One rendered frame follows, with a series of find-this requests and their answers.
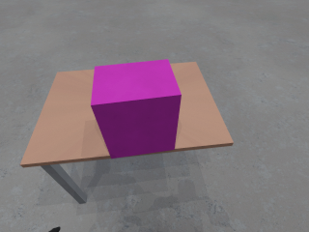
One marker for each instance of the carton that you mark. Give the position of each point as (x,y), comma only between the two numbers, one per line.
(137,107)

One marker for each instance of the table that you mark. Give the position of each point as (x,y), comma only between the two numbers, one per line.
(67,130)

